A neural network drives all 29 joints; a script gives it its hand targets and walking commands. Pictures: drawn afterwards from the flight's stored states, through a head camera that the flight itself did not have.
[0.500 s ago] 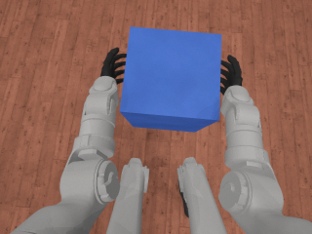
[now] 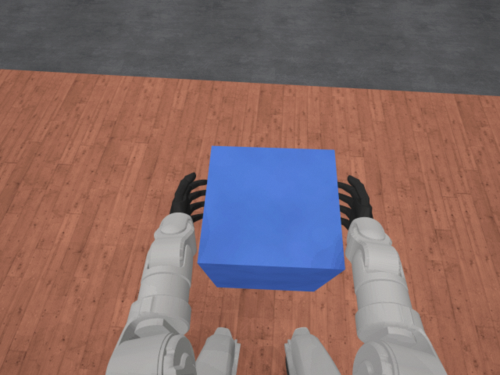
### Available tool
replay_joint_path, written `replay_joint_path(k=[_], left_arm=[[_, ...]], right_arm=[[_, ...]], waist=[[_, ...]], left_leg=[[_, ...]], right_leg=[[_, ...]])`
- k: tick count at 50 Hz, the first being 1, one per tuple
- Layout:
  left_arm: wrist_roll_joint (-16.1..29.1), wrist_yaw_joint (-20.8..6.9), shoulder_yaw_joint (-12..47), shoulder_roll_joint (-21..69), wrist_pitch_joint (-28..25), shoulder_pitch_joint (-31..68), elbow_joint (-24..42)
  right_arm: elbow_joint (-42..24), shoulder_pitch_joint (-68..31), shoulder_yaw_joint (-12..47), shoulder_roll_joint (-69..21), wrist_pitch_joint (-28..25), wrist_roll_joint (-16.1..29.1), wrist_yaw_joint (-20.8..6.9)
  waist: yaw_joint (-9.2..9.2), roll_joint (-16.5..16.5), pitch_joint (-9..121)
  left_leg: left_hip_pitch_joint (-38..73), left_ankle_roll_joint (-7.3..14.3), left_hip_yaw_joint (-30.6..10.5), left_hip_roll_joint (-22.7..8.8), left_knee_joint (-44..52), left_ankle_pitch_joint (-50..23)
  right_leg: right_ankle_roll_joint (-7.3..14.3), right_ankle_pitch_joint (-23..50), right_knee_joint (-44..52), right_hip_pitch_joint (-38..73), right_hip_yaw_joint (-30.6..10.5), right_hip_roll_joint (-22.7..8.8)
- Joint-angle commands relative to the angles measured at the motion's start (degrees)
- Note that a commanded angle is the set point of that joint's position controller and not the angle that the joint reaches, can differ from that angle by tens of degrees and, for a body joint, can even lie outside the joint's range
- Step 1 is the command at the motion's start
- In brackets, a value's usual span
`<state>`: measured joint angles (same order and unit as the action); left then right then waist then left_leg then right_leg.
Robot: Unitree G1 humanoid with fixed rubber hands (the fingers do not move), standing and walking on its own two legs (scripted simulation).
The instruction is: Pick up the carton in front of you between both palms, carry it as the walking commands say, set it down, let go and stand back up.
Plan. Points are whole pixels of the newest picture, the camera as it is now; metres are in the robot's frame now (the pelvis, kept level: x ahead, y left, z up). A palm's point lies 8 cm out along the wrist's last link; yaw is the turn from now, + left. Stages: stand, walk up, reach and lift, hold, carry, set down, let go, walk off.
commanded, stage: reach and lift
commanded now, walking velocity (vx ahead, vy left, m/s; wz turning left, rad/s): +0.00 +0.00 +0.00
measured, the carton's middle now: (268, 227) +0.38 -0.01 -0.10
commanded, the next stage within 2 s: hold in 1.44 s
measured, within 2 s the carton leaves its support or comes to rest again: neither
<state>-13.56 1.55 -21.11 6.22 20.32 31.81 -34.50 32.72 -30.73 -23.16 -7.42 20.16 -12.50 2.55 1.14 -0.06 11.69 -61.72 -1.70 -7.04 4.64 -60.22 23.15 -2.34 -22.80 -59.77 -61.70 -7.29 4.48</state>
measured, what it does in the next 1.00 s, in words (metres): rises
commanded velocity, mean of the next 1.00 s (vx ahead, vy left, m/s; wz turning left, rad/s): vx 0.00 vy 0.00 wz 0.00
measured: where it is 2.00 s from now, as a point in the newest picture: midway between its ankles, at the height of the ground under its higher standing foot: outside the picture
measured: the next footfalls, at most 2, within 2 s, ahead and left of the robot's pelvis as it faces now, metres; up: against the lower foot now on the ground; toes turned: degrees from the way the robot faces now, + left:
none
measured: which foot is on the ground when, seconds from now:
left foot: down 0.00-1.00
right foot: down 0.00-1.00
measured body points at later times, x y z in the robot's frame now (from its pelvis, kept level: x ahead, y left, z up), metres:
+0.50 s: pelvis +0.04 +0.00 +0.08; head +0.01 +0.00 +0.53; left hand +0.34 +0.15 +0.10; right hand +0.34 -0.15 +0.10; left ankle +0.04 +0.13 -0.66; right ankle +0.05 -0.14 -0.66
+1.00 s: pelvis +0.03 +0.00 +0.09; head +0.00 +0.00 +0.54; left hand +0.34 +0.15 +0.11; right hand +0.34 -0.15 +0.11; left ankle +0.04 +0.13 -0.66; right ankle +0.05 -0.13 -0.66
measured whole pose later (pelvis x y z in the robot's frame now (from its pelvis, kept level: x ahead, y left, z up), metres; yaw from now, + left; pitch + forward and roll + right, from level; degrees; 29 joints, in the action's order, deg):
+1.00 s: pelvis +0.03 +0.00 +0.09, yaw +0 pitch -4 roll +0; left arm -17.0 -0.4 -16.2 9.3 36.4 17.6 -20.7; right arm 21.1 -18.1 -16.8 -9.5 36.0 -17.1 -0.2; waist 0.0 0.0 0.4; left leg -8.8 -0.9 -7.8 2.3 -24.8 12.4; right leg -0.9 -12.2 -24.9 -9.0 -7.9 2.2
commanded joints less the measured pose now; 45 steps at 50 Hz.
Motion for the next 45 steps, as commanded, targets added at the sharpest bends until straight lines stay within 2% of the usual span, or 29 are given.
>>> replay_joint_path(k=[1, 9, 17, 21, 25, 29, 35, 45], left_arm=[[8.5, -13.9, 32.8, 60.1, -1.1, 28.5, -1.1], [9.0, -14.1, 35.6, 59.1, 1.0, 18.6, 2.7], [11.1, -14.6, 39.9, 58.7, 6.3, 11.2, 9.5], [11.9, -14.7, 40.8, 58.2, 9.9, 9.7, 13.0], [10.4, -15.2, 37.3, 57.1, 12.5, 9.3, 11.7], [9.3, -15.9, 34.3, 57.3, 13.1, 13.3, 10.0], [10.2, -16.3, 35.7, 59.1, 13.0, 18.7, 11.2], [9.9, -16.0, 36.0, 58.3, 14.0, 17.0, 12.3]], right_arm=[[2.6, -28.8, 35.2, -60.3, -0.1, 8.6, -14.8], [-0.3, -18.6, 38.0, -59.6, 1.9, 8.6, -14.7], [-6.9, -11.2, 42.0, -58.5, 6.9, 10.1, -15.0], [-9.7, -8.9, 42.5, -58.1, 10.4, 10.7, -15.5], [-8.7, -9.1, 39.1, -56.5, 13.0, 9.3, -16.1], [-7.2, -13.4, 36.2, -56.5, 13.5, 8.1, -16.8], [-8.4, -19.0, 37.7, -58.3, 13.4, 9.0, -17.5], [-9.2, -17.4, 37.8, -57.1, 14.2, 8.8, -17.3]], waist=[[-0.17, 0.4, 32.5], [-0.84, 0.0, 23.9], [-0.94, 0.0, 15.1], [-0.9, 0.1, 8.9], [-0.99, 0.1, 1.0], [-0.93, -0.1, -1.8], [-1.11, -0.1, 2.5], [-1.19, 0.3, 3.4]], left_leg=[[25.6, 0.8, 4.0, 2.9, 11.6, -15.7], [37.3, 1.0, 2.7, 1.9, 22.0, -22.4], [49.0, 0.6, 2.3, 1.3, 31.9, -26.4], [52.9, 0.6, 2.3, 0.9, 36.1, -24.3], [52.6, 1.0, 2.6, 0.7, 38.7, -17.3], [51.4, 1.4, 3.0, 0.4, 38.9, -11.3], [53.2, 1.3, 3.3, 0.4, 38.1, -12.1], [55.9, 0.8, 3.4, 0.6, 39.0, -15.7]], right_leg=[[1.2, 15.8, 11.3, 25.3, 4.6, 3.2], [1.2, 23.0, 21.8, 38.4, 2.6, 2.0], [0.9, 27.0, 31.6, 50.1, 2.4, 1.1], [1.1, 24.7, 35.5, 53.5, 2.7, 0.8], [1.5, 17.4, 38.0, 53.1, 2.9, 0.6], [1.9, 11.6, 38.4, 52.2, 3.3, 0.4], [1.9, 12.1, 37.4, 54.1, 3.6, 0.5], [1.7, 15.3, 38.4, 55.7, 3.8, 0.8]])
